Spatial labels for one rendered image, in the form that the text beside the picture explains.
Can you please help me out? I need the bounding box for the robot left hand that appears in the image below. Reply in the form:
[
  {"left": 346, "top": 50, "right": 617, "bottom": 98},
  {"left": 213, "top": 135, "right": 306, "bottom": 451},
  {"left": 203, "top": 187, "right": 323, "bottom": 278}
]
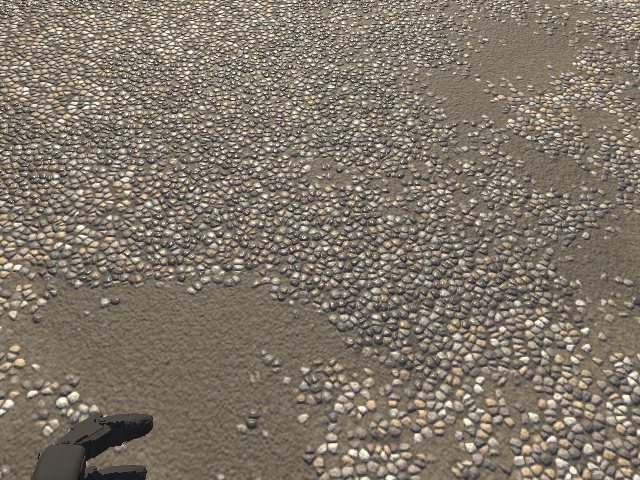
[{"left": 31, "top": 413, "right": 153, "bottom": 480}]

